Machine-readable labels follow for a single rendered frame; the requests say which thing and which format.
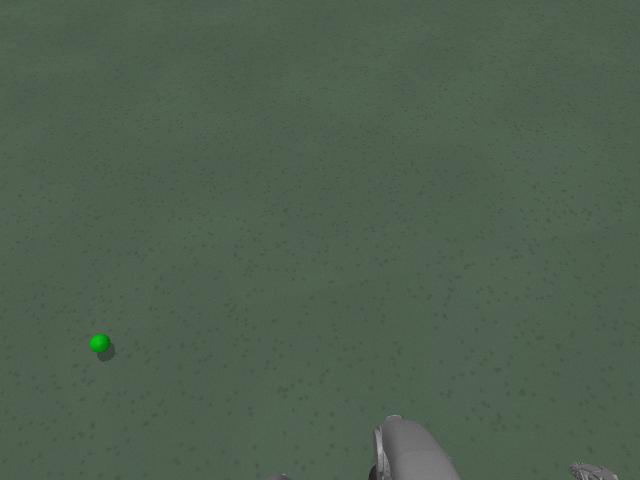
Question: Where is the ball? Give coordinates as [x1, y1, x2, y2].
[90, 334, 111, 353]

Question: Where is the right robot hand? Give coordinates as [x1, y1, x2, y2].
[570, 462, 618, 480]

